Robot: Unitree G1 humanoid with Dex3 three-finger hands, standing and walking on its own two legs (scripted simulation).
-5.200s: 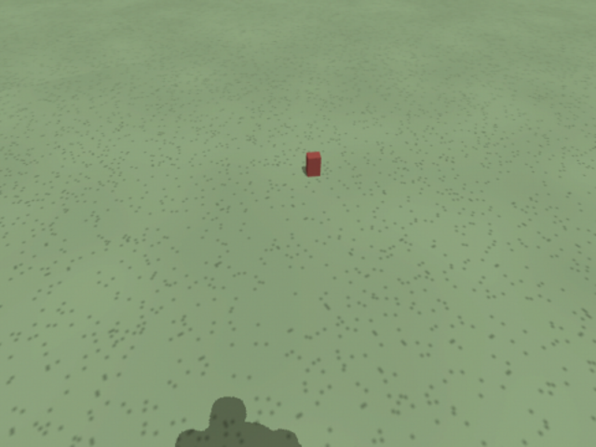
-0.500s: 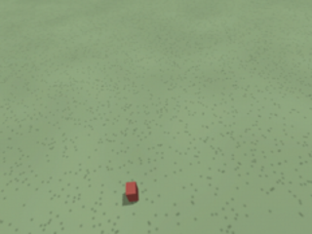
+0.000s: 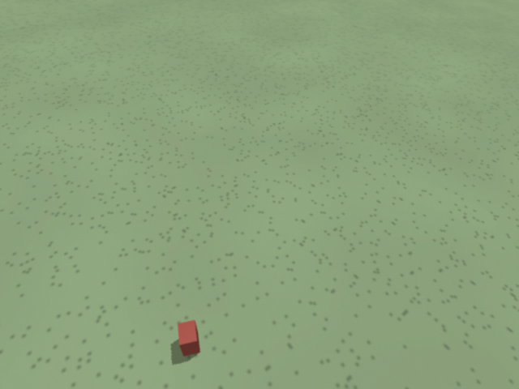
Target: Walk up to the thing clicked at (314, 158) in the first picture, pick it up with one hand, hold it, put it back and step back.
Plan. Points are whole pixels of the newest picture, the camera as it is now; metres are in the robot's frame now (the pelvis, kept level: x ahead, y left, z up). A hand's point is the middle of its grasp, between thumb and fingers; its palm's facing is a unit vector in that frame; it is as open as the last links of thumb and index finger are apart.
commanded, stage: walk up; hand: left
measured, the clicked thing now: (189, 338) +0.47 +0.21 -0.70
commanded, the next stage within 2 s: stand in 1.40 s
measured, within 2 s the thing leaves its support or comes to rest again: neither
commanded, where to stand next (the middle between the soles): +0.10 -0.05 m, yaw +3 degrees
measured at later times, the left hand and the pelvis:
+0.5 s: hand out of the picture +0.16 +0.22 -0.14, palm faces +0.03 -0.94 -0.33, open 7.3 cm; pelvis +0.04 -0.03 +0.01, yaw +1 degrees
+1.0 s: hand out of the picture +0.11 +0.22 -0.14, palm faces +0.05 -0.95 -0.32, open 7.3 cm; pelvis +0.04 -0.03 +0.01, yaw +2 degrees
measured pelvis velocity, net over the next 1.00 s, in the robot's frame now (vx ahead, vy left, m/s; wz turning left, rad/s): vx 0.04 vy -0.03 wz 0.04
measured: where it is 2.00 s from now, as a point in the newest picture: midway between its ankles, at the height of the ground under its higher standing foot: outside the picture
